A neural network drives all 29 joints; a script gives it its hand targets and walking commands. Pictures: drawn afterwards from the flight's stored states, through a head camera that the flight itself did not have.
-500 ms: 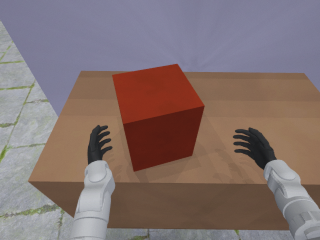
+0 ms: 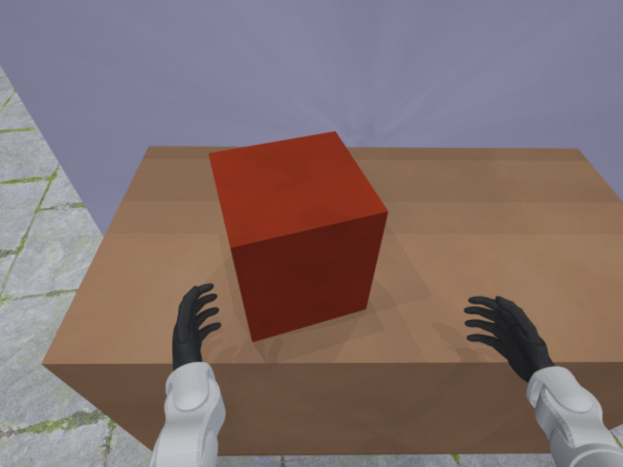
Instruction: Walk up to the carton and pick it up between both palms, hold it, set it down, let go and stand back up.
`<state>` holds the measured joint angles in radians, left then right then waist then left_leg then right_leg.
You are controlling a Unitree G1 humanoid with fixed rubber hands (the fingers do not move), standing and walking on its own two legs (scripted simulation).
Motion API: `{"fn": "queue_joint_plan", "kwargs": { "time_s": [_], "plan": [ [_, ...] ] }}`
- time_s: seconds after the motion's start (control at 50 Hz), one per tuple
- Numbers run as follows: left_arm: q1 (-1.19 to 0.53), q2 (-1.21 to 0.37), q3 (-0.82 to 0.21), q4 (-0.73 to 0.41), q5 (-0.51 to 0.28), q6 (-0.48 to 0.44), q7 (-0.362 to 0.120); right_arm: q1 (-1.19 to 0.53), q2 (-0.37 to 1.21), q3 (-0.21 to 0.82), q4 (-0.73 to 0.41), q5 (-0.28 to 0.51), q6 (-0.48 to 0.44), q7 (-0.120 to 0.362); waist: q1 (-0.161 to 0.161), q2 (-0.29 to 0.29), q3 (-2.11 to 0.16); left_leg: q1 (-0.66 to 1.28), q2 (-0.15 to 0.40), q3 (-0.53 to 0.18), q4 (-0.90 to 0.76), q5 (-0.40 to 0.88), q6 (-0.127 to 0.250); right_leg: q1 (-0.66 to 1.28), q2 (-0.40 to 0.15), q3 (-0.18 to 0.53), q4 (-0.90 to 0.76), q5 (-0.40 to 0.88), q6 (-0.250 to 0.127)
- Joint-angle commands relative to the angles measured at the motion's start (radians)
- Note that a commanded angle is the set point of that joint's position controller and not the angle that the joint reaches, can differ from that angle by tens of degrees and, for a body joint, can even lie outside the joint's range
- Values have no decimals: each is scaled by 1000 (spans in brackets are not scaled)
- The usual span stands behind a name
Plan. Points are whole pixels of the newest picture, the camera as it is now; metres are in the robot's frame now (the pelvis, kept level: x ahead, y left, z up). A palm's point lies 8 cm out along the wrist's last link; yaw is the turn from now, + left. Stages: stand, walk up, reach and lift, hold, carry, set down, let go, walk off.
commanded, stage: set down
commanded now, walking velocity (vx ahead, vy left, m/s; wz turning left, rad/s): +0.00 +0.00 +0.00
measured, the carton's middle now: (293, 237) +0.46 +0.10 +0.00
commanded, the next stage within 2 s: let go in 1.70 s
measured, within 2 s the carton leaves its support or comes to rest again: neither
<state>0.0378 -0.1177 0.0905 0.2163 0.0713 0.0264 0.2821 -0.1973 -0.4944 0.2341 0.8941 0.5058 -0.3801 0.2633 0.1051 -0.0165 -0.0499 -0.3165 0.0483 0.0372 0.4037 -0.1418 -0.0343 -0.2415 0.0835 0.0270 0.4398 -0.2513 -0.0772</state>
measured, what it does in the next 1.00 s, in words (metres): stands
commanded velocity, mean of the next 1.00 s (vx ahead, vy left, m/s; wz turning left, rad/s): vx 0.00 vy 0.00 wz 0.00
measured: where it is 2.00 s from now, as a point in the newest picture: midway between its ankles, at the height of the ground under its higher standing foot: outside the picture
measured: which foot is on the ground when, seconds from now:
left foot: down 0.00-1.00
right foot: down 0.00-1.00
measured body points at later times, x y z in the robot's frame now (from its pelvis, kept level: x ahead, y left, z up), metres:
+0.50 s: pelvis +0.01 +0.01 +0.00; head +0.01 +0.01 +0.45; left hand +0.23 +0.20 -0.02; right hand +0.25 -0.25 -0.04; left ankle +0.04 +0.14 -0.74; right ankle -0.02 -0.07 -0.74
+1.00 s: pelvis +0.02 +0.01 +0.00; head +0.03 +0.02 +0.45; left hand +0.20 +0.23 -0.06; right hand +0.22 -0.23 -0.06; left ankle +0.04 +0.14 -0.74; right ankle -0.02 -0.07 -0.74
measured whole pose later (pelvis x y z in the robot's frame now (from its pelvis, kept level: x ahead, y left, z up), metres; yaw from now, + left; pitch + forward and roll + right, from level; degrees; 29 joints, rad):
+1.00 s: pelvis +0.02 +0.01 +0.00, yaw +0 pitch +0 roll +1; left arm 0.24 0.05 0.05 0.44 0.02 -0.08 0.16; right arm 0.13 -0.37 0.15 0.83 0.30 -0.39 0.21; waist 0.04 -0.03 0.00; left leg -0.20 0.01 0.03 0.37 -0.17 -0.01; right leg -0.12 0.05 0.04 0.40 -0.28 -0.05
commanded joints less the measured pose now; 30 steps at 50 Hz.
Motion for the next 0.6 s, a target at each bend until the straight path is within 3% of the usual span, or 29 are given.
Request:
{"fn": "queue_joint_plan", "kwargs": {
  "time_s": [0.0, 0.14, 0.28, 0.4, 0.48, 0.58],
  "plan": [
    [-167, 16, -30, -129, -6, -64, 0, -192, -187, -71, -106, 15, -59, 1, -16, -123, -178, 130, -36, -23, 22, 86, 46, 7, -87, 99, -68, 276, 17],
    [-119, 19, -61, -123, -4, -121, 20, -111, -193, -80, -62, 24, -108, 28, -26, -84, -190, 132, -31, -29, 42, 56, 40, -48, -79, 88, -62, 136, -3],
    [-55, 25, -82, -84, -11, -149, 21, -45, -204, -62, -38, 37, -145, 39, -27, -97, -169, 172, -36, -30, 50, 79, 41, -72, -65, 69, -55, 168, -5],
    [2, 59, -63, -53, -17, -150, -1, 12, -193, -60, -81, 19, -147, 24, -26, -132, -135, 167, -48, -19, 35, 90, 45, -25, -66, 74, -63, 230, 9],
    [30, 68, -52, -47, -8, -161, -11, 67, -176, -61, -83, 7, -144, 17, -20, -98, -130, 169, -50, -16, 25, 108, 38, -1, -70, 77, -60, 261, 10],
    [80, 86, -59, -30, -3, -177, -30, 141, -151, -77, -68, -20, -140, 13, -40, -56, -111, 194, -53, -15, 24, 128, 31, 5, -61, 63, -63, 268, 2]
  ]
}}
